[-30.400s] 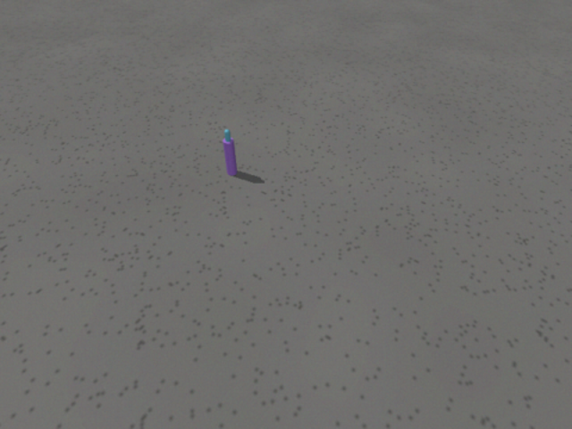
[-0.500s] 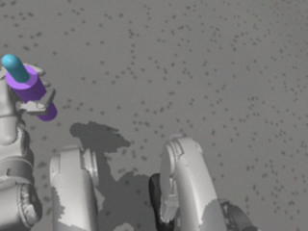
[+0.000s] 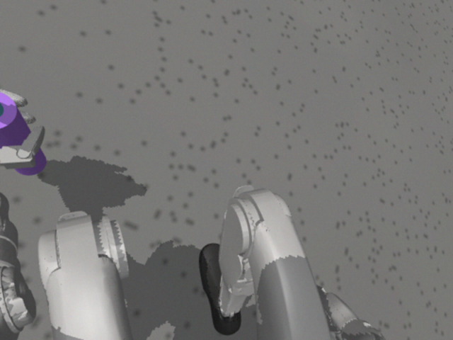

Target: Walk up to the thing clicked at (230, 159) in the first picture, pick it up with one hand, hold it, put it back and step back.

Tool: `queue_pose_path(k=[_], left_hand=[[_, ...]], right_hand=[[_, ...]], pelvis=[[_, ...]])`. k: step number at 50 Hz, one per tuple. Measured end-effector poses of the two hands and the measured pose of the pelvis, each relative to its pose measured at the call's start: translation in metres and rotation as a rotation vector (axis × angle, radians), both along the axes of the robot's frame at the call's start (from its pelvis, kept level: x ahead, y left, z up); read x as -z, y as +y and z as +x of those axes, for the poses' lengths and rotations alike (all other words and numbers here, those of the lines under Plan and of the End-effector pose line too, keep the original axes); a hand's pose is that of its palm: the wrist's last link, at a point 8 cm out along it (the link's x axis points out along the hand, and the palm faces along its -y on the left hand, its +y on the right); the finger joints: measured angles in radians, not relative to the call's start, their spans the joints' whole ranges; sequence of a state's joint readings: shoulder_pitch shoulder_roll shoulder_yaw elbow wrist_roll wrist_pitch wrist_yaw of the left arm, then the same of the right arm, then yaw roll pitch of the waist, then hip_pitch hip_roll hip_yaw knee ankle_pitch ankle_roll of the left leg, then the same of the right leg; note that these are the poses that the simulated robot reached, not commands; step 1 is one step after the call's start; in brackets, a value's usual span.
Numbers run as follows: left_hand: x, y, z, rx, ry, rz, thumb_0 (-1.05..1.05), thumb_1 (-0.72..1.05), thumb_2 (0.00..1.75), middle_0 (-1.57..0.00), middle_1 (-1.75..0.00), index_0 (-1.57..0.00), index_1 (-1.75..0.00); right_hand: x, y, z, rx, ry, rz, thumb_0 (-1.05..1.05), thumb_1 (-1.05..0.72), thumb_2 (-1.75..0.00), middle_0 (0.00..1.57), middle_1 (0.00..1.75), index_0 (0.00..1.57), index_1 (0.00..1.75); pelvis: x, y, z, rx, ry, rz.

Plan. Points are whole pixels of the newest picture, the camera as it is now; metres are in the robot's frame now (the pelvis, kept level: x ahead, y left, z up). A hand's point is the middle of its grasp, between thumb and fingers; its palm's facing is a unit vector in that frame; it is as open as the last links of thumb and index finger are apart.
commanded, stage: lower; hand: left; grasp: from the side
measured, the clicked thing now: (8, 133) +0.45 +0.27 -0.12
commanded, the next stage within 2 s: loosen in 0.78 s
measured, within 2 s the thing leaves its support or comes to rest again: rests again in 0.70 s
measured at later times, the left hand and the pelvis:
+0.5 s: hand (17, 133) +0.46 +0.26 -0.14, palm faces +0.24 -0.97 -0.02, open 7.4 cm; pelvis -0.01 +0.01 -0.01, yaw -2 degrees
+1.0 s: hand (22, 138) +0.46 +0.26 -0.15, palm faces +0.22 -0.97 -0.03, open 7.4 cm; pelvis -0.01 +0.01 -0.01, yaw -3 degrees
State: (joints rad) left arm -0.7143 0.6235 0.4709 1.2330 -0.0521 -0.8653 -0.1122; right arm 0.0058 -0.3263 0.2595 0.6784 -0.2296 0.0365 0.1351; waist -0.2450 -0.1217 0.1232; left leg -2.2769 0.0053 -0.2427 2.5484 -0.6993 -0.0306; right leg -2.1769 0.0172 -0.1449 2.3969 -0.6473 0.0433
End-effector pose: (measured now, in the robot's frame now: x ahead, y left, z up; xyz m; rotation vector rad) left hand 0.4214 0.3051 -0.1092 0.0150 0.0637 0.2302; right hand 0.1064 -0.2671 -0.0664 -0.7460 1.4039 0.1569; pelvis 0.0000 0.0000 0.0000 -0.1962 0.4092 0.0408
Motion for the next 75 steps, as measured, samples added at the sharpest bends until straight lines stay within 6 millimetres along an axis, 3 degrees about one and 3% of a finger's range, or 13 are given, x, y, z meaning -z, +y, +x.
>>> queue_pose_path(k=[18, 48, 52, 59, 67, 75], left_hand=[[0.022, -0.001, 0.001, 0.008, 0.012, 0.002, 0.01, -0.12, 1.16, -0.87, -1.09, -0.89, -1.08], [0.041, 0.0, 0.004, 0.006, 0.006, 0.013, 0.01, -0.11, 1.14, -0.87, -1.08, -0.89, -1.07], [0.041, 0.001, 0.004, -0.011, -0.005, -0.004, 0.01, -0.06, 1.05, -0.87, -1.03, -0.9, -1.01], [0.035, 0.0, 0.006, -0.019, -0.047, -0.019, 0.01, -0.02, 0.72, -0.88, -0.85, -0.9, -0.83], [0.033, 0.001, 0.008, -0.004, -0.033, -0.016, 0.0, -0.11, 0.44, -0.73, -0.6, -0.74, -0.58], [0.038, 0.001, 0.003, -0.016, -0.034, -0.036, 0.0, -0.17, 0.3, -0.56, -0.43, -0.57, -0.41]], right_hand=[[-0.008, 0.006, 0.003, -0.088, 0.002, -0.034, 0.0, -0.91, -0.9, 0.21, 0.3, 0.2, 0.3], [-0.017, 0.012, 0.0, -0.147, 0.029, -0.072, 0.0, -0.9, -0.89, 0.21, 0.3, 0.2, 0.3], [-0.017, 0.013, 0.002, -0.153, 0.03, -0.069, 0.0, -0.9, -0.89, 0.21, 0.3, 0.2, 0.3], [-0.019, 0.014, 0.005, -0.165, 0.017, -0.074, 0.0, -0.91, -0.89, 0.21, 0.3, 0.2, 0.3], [-0.02, 0.016, 0.008, -0.167, -0.008, -0.074, 0.0, -0.91, -0.89, 0.21, 0.3, 0.2, 0.3], [-0.022, 0.019, 0.005, -0.174, 0.003, -0.078, 0.0, -0.91, -0.89, 0.21, 0.3, 0.2, 0.3]], pelvis=[[0.006, 0.004, -0.006, 0.015, -0.057, -0.032], [0.008, 0.009, -0.008, 0.03, -0.09, -0.066], [0.008, 0.009, -0.008, 0.032, -0.09, -0.068], [0.008, 0.009, -0.008, 0.033, -0.096, -0.069], [0.008, 0.01, -0.01, 0.039, -0.102, -0.074], [0.008, 0.011, -0.011, 0.039, -0.107, -0.076]])
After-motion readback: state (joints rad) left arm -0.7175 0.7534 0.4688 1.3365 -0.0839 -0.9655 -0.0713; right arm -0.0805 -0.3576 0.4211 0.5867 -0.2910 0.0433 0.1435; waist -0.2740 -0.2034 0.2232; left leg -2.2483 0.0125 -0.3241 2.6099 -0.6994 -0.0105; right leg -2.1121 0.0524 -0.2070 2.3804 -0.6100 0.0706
